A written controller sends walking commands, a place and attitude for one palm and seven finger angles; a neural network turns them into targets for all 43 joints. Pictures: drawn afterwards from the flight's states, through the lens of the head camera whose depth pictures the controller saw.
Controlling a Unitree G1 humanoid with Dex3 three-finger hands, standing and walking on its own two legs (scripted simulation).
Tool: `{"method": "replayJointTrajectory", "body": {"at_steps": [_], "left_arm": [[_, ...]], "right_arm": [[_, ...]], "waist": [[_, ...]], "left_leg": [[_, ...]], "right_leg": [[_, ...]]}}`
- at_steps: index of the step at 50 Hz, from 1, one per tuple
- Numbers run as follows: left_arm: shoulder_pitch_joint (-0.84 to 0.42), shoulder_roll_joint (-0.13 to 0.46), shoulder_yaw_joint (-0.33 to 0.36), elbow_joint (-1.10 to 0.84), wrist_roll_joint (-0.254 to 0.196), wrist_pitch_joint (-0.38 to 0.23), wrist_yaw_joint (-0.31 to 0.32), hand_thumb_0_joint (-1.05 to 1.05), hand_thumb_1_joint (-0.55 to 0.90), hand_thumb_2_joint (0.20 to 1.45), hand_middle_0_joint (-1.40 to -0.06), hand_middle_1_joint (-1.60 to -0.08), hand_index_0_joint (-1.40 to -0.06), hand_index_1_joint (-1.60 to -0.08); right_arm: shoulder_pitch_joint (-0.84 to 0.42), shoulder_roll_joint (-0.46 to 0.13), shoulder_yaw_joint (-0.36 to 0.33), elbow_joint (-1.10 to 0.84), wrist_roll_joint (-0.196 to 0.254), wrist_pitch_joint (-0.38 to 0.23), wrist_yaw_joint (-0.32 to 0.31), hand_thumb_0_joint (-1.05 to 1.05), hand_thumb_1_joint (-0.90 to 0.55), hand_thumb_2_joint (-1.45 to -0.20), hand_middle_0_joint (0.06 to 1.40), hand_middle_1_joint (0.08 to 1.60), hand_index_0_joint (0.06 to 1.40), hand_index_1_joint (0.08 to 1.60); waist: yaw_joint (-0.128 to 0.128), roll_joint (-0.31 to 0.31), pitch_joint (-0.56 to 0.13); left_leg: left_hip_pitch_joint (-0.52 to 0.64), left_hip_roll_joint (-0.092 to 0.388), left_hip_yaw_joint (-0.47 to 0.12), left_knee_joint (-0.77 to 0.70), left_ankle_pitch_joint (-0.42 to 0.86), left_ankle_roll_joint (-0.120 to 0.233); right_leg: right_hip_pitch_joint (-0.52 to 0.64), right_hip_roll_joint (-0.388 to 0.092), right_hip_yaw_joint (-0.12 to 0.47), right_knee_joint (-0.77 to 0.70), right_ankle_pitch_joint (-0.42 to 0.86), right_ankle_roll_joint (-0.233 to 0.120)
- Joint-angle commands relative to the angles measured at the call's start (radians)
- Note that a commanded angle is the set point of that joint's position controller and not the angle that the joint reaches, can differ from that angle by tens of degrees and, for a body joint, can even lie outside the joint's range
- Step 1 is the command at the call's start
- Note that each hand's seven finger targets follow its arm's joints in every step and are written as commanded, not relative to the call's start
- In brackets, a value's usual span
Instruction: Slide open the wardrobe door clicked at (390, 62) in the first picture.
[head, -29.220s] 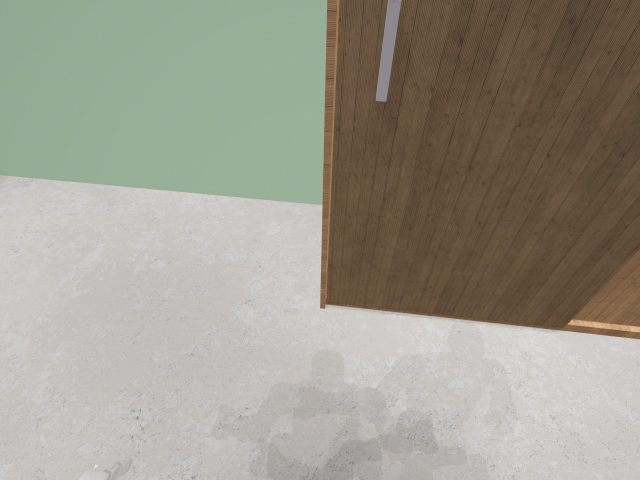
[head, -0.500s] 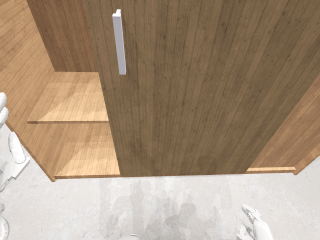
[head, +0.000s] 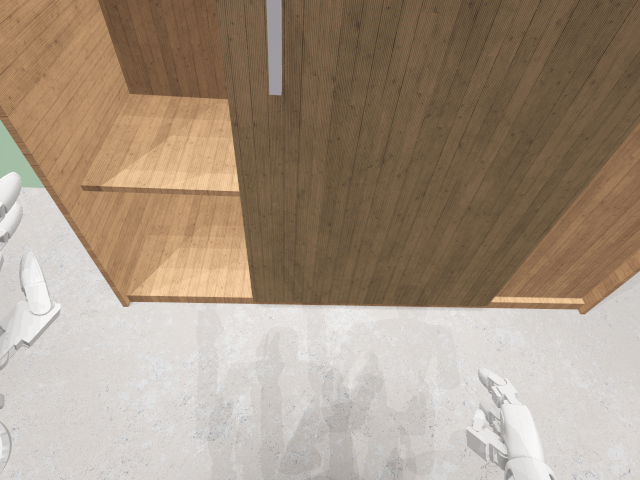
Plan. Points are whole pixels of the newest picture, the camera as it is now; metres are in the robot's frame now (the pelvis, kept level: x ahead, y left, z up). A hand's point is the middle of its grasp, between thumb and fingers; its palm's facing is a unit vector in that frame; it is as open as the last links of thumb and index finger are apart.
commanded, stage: stop stepping back and stand still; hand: left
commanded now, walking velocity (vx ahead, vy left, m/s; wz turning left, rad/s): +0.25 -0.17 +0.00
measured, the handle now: (275, 33) +0.71 +0.13 +0.20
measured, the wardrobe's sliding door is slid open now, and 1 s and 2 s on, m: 0.43 0.43 0.43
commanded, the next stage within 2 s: let the arm hang, fingers relaxed in 1.20 s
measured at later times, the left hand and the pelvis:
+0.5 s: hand out of the picture +0.15 +0.26 +0.16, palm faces +0.42 -0.83 -0.36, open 7.4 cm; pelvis -0.06 +0.01 +0.00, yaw +0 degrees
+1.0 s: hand out of the picture +0.18 +0.28 +0.16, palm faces +0.38 -0.82 -0.43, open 7.4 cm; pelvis -0.03 +0.02 +0.01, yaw -1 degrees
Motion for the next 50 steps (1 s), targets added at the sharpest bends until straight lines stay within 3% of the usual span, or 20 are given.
{"method": "replayJointTrajectory", "body": {"at_steps": [1, 7, 10, 12, 13, 14, 16, 19, 23, 24, 26, 27, 29, 34, 36, 38, 40, 43, 46, 50], "left_arm": [[0.124, 0.187, 0.180, -0.331, -0.029, -0.075, 0.011, 0.000, 0.900, 0.900, -0.200, -0.300, -0.200, -0.300], [0.034, 0.132, 0.110, -0.221, -0.007, -0.066, 0.027, 0.000, 0.900, 0.900, -0.200, -0.300, -0.200, -0.300], [-0.037, 0.124, 0.093, -0.104, 0.009, -0.038, 0.034, 0.000, 0.900, 0.900, -0.200, -0.300, -0.200, -0.300], [-0.101, 0.145, 0.092, -0.064, 0.012, -0.031, 0.031, 0.000, 0.900, 0.900, -0.200, -0.300, -0.200, -0.300], [-0.107, 0.156, 0.086, -0.056, 0.007, -0.026, 0.027, 0.000, 0.900, 0.900, -0.200, -0.300, -0.200, -0.300], [-0.119, 0.163, 0.089, -0.075, 0.001, -0.028, 0.032, 0.000, 0.900, 0.900, -0.200, -0.300, -0.200, -0.300], [-0.088, 0.150, 0.088, -0.078, -0.005, -0.050, 0.027, 0.000, 0.900, 0.900, -0.200, -0.300, -0.200, -0.300], [-0.073, 0.175, 0.099, -0.150, 0.001, -0.066, 0.029, 0.000, 0.900, 0.900, -0.200, -0.300, -0.200, -0.300], [-0.032, 0.187, 0.130, -0.194, 0.004, -0.080, 0.042, 0.000, 0.900, 0.900, -0.200, -0.300, -0.200, -0.300], [-0.028, 0.183, 0.129, -0.213, -0.001, -0.086, 0.041, 0.000, 0.900, 0.900, -0.200, -0.300, -0.200, -0.300], [-0.027, 0.171, 0.141, -0.242, 0.004, -0.099, 0.047, 0.000, 0.900, 0.900, -0.200, -0.300, -0.200, -0.300], [-0.038, 0.184, 0.154, -0.219, 0.011, -0.094, 0.045, 0.000, 0.900, 0.900, -0.200, -0.300, -0.200, -0.300], [-0.051, 0.212, 0.184, -0.221, 0.008, -0.098, 0.034, 0.000, 0.900, 0.900, -0.200, -0.300, -0.200, -0.300], [0.009, 0.109, 0.089, -0.124, 0.003, -0.058, 0.027, 0.000, 0.900, 0.900, -0.200, -0.300, -0.200, -0.300], [-0.016, 0.127, 0.091, -0.114, 0.009, -0.058, 0.022, 0.000, 0.900, 0.900, -0.200, -0.300, -0.200, -0.300], [-0.063, 0.156, 0.108, -0.122, 0.007, -0.063, 0.022, 0.000, 0.900, 0.900, -0.200, -0.300, -0.200, -0.300], [-0.020, 0.139, 0.106, -0.079, -0.007, -0.047, 0.018, 0.000, 0.900, 0.900, -0.200, -0.300, -0.200, -0.300], [0.021, 0.171, 0.142, -0.158, -0.011, -0.052, 0.021, 0.000, 0.900, 0.900, -0.200, -0.300, -0.200, -0.300], [0.076, 0.181, 0.166, -0.228, -0.012, -0.064, 0.025, 0.000, 0.900, 0.900, -0.200, -0.300, -0.200, -0.300], [0.080, 0.160, 0.151, -0.230, -0.013, -0.065, 0.026, 0.000, 0.900, 0.900, -0.200, -0.300, -0.200, -0.300]], "right_arm": [[0.001, -0.120, -0.043, -0.181, -0.007, -0.061, -0.001, 0.000, -0.900, -0.900, 0.200, 0.300, 0.200, 0.300], [-0.005, -0.139, -0.032, -0.128, -0.006, -0.085, 0.013, 0.000, -0.900, -0.900, 0.200, 0.300, 0.200, 0.300], [-0.022, -0.147, -0.033, -0.120, -0.016, -0.047, 0.005, 0.000, -0.900, -0.900, 0.200, 0.300, 0.200, 0.300], [-0.019, -0.136, -0.038, -0.114, -0.030, -0.025, 0.006, 0.000, -0.900, -0.900, 0.200, 0.300, 0.200, 0.300], [-0.018, -0.120, -0.041, -0.101, -0.020, -0.023, 0.008, 0.000, -0.900, -0.900, 0.200, 0.300, 0.200, 0.300], [-0.043, -0.126, -0.041, -0.099, -0.013, -0.028, 0.010, 0.000, -0.900, -0.900, 0.200, 0.300, 0.200, 0.300], [-0.018, -0.121, -0.032, -0.086, -0.013, -0.037, 0.012, 0.000, -0.900, -0.900, 0.200, 0.300, 0.200, 0.300], [-0.017, -0.110, -0.027, -0.091, -0.010, -0.029, 0.010, 0.000, -0.900, -0.900, 0.200, 0.300, 0.200, 0.300], [0.005, -0.115, -0.035, -0.092, -0.018, -0.049, -0.011, 0.000, -0.900, -0.900, 0.200, 0.300, 0.200, 0.300], [0.012, -0.128, -0.039, -0.100, -0.020, -0.057, -0.019, 0.000, -0.900, -0.900, 0.200, 0.300, 0.200, 0.300], [0.013, -0.157, -0.038, -0.116, -0.022, -0.061, -0.017, 0.000, -0.900, -0.900, 0.200, 0.300, 0.200, 0.300], [0.005, -0.140, -0.042, -0.124, -0.024, -0.062, -0.015, 0.000, -0.900, -0.900, 0.200, 0.300, 0.200, 0.300], [0.010, -0.128, -0.046, -0.102, -0.022, -0.077, -0.007, 0.000, -0.900, -0.900, 0.200, 0.300, 0.200, 0.300], [0.015, -0.137, -0.030, -0.088, 0.000, -0.097, 0.010, 0.000, -0.900, -0.900, 0.200, 0.300, 0.200, 0.300], [0.014, -0.141, -0.031, -0.087, -0.003, -0.089, 0.016, 0.000, -0.900, -0.900, 0.200, 0.300, 0.200, 0.300], [0.015, -0.128, -0.032, -0.087, -0.013, -0.084, 0.021, 0.000, -0.900, -0.900, 0.200, 0.300, 0.200, 0.300], [0.018, -0.111, -0.034, -0.070, -0.001, -0.077, 0.027, 0.000, -0.900, -0.900, 0.200, 0.300, 0.200, 0.300], [-0.010, -0.099, -0.023, -0.089, 0.001, -0.063, 0.022, 0.000, -0.900, -0.900, 0.200, 0.300, 0.200, 0.300], [-0.028, -0.101, -0.018, -0.115, 0.000, -0.053, 0.013, 0.000, -0.900, -0.900, 0.200, 0.300, 0.200, 0.300], [-0.023, -0.106, -0.024, -0.133, 0.005, -0.049, 0.006, 0.000, -0.900, -0.900, 0.200, 0.300, 0.200, 0.300]], "waist": [[0.008, 0.324, -0.260], [-0.011, 0.234, -0.095], [-0.017, 0.198, -0.031], [-0.010, 0.033, 0.002], [0.003, -0.151, -0.016], [0.017, -0.169, -0.010], [0.000, -0.068, -0.043], [-0.008, -0.038, -0.045], [-0.012, 0.020, -0.062], [-0.021, 0.106, -0.066], [-0.010, 0.434, -0.031], [-0.012, 0.371, -0.004], [-0.003, 0.271, -0.034], [-0.001, 0.219, -0.042], [-0.007, 0.143, -0.057], [-0.017, -0.007, -0.092], [-0.013, -0.083, -0.111], [-0.006, -0.021, -0.140], [0.007, 0.151, -0.178], [0.009, 0.171, -0.172]], "left_leg": [[0.182, 0.246, -0.212, -0.234, 0.570, 0.049], [-0.021, 0.223, -0.137, -0.302, -0.131, 0.046], [-0.198, 0.155, -0.102, -0.251, -0.468, 0.024], [-0.228, 0.077, -0.032, 0.036, -0.336, 0.005], [-0.225, 0.028, 0.025, 0.249, -0.224, -0.009], [-0.281, 0.021, 0.028, 0.420, -0.173, -0.014], [-0.303, 0.049, -0.019, 0.482, -0.107, -0.019], [-0.119, 0.072, 0.025, 0.298, -0.087, -0.012], [0.114, 0.039, 0.076, 0.007, -0.099, 0.011], [0.147, 0.054, 0.035, -0.089, -0.130, 0.024], [0.108, 0.323, -0.411, -0.374, -0.404, 0.138], [0.017, 0.358, -0.441, -0.429, -0.401, 0.167], [-0.015, 0.312, -0.364, -0.384, -0.343, 0.147], [-0.003, 0.209, -0.104, -0.225, -0.032, 0.062], [-0.064, 0.177, -0.053, -0.128, 0.046, 0.035], [-0.060, 0.099, 0.010, -0.005, 0.060, 0.000], [-0.002, 0.066, 0.006, 0.040, 0.029, -0.016], [0.050, 0.067, 0.000, -0.017, 0.149, -0.009], [0.095, 0.126, -0.049, -0.108, 0.381, 0.001], [0.084, 0.141, -0.042, -0.124, 0.426, -0.002]], "right_leg": [[0.026, 0.039, -0.029, 0.148, -0.191, 0.012], [0.157, 0.044, -0.073, -0.027, -0.139, 0.000], [0.244, 0.023, -0.045, -0.119, -0.230, -0.068], [0.152, -0.126, 0.208, -0.269, -0.439, -0.170], [0.111, -0.237, 0.390, -0.378, -0.584, -0.209], [0.145, -0.312, 0.491, -0.426, -0.534, -0.250], [0.202, -0.292, 0.377, -0.374, -0.302, -0.237], [0.045, -0.245, 0.195, -0.379, -0.386, -0.179], [-0.031, -0.196, 0.143, -0.293, -0.443, -0.152], [-0.026, -0.153, 0.103, -0.195, -0.400, -0.128], [-0.122, 0.039, -0.074, 0.210, -0.295, -0.032], [-0.100, 0.041, -0.046, 0.373, -0.277, -0.023], [-0.056, 0.008, -0.023, 0.380, -0.240, -0.017], [0.166, 0.027, -0.109, -0.089, -0.085, -0.004], [0.249, -0.022, -0.025, -0.154, 0.013, -0.034], [0.231, -0.153, 0.161, -0.178, 0.178, -0.101], [0.178, -0.184, 0.196, -0.221, 0.136, -0.114], [0.204, -0.157, 0.128, -0.185, 0.261, -0.095], [0.250, -0.067, 0.027, -0.109, 0.309, -0.040], [0.281, -0.040, 0.003, -0.108, 0.310, -0.024]]}}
